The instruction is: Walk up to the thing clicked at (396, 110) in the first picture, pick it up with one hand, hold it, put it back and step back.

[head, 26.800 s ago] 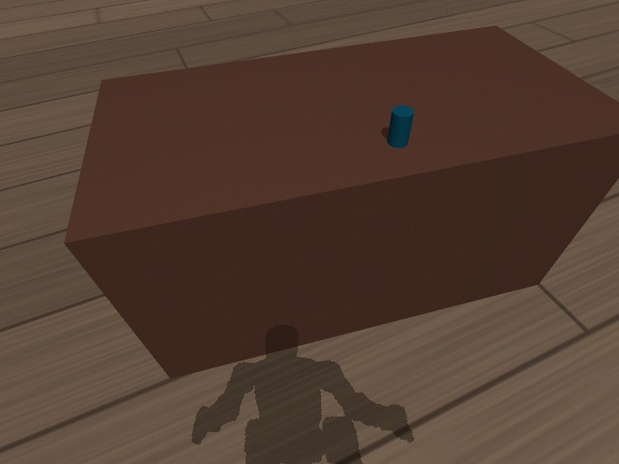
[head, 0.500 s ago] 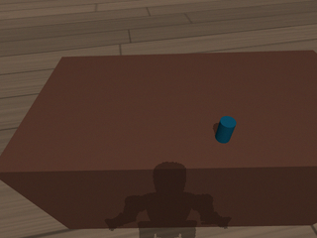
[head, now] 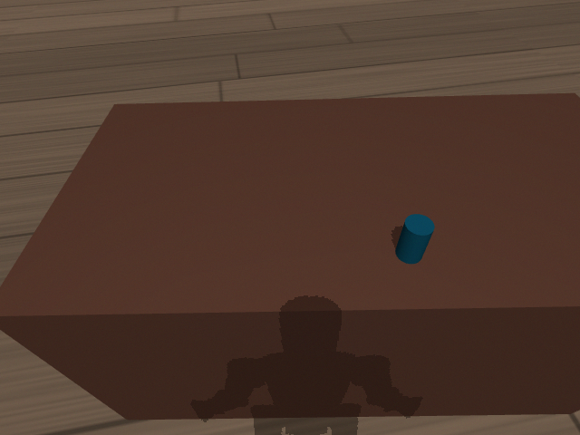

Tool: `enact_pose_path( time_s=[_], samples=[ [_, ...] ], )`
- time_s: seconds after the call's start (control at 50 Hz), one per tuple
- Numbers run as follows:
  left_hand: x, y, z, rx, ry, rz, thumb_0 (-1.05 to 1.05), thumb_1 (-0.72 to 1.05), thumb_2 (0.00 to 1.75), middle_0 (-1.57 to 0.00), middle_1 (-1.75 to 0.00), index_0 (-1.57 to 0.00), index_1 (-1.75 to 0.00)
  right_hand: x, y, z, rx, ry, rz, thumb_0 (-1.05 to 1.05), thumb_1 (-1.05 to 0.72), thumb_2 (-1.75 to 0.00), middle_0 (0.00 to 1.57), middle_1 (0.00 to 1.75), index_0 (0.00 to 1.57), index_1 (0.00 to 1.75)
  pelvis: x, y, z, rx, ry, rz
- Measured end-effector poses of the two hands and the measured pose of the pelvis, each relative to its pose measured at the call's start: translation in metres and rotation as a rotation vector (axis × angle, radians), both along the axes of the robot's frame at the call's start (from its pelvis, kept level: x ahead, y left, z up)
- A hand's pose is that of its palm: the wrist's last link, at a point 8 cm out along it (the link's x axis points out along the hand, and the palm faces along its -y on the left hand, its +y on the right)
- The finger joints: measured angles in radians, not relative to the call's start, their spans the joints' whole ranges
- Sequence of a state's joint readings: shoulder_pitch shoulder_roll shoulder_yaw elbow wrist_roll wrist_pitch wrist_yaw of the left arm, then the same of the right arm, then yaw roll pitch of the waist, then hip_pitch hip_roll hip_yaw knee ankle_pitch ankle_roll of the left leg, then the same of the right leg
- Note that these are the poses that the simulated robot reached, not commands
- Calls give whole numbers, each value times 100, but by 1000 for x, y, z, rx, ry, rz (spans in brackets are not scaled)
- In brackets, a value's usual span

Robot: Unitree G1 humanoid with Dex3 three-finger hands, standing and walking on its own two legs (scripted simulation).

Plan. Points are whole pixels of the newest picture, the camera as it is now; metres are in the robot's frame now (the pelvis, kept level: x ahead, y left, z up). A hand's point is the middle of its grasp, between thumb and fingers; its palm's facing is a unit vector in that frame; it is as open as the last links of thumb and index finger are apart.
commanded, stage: stand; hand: right
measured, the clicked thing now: (413, 239) +0.47 -0.21 -0.04
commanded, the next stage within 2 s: none
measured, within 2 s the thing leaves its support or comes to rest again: neither
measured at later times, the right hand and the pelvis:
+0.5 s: hand out of the picture +0.07 -0.25 -0.16, palm faces -0.03 +0.94 -0.34, open 7.4 cm; pelvis +0.00 +0.00 +0.00, yaw +0 degrees
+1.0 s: hand out of the picture +0.06 -0.25 -0.16, palm faces -0.03 +0.94 -0.34, open 7.4 cm; pelvis -0.01 +0.01 +0.00, yaw +0 degrees
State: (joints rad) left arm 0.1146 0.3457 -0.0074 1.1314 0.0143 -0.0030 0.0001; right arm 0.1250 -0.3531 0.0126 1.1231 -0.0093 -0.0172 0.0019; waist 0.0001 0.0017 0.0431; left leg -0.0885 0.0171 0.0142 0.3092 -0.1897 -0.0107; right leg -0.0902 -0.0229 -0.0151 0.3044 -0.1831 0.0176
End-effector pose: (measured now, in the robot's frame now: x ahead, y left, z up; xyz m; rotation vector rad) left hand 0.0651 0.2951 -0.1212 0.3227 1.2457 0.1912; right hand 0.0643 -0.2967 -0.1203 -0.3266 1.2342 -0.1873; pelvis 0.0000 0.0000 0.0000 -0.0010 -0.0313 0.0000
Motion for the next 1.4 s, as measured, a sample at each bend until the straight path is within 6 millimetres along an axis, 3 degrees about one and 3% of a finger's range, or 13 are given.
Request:
enact_pose_path(
  time_s=[0.12, 0.28, 1.1, 1.4],
  samples=[
    [-1, 1, 0, -1, -1, 2, 0, 90, 90, -20, -30, -20, -30, 0, 1, 0, 1, -2, 0, 0, -76, -87, 20, 29, 20, 30, -1, 1, 0, 0, -1, 1],
    [-4, 3, 0, 0, 6, 3, 0, 90, 90, -20, -30, -20, -30, -2, 2, 0, 2, 4, -2, 0, -87, -89, 20, 30, 21, 30, -1, 2, 0, 0, 1, 1],
    [-11, 6, 1, 3, 12, -2, 0, 90, 90, -20, -30, -20, -30, -12, 6, -2, 11, 15, -13, 0, -90, -90, 20, 30, 21, 30, -6, 5, 0, 2, -2, -1],
    [-8, 6, 0, 2, 7, -2, 0, 90, 90, -20, -30, -20, -30, -6, 5, -1, 8, 5, -7, 0, -90, -90, 20, 30, 21, 30, -4, 5, 0, 1, -1, 0]
  ],
)
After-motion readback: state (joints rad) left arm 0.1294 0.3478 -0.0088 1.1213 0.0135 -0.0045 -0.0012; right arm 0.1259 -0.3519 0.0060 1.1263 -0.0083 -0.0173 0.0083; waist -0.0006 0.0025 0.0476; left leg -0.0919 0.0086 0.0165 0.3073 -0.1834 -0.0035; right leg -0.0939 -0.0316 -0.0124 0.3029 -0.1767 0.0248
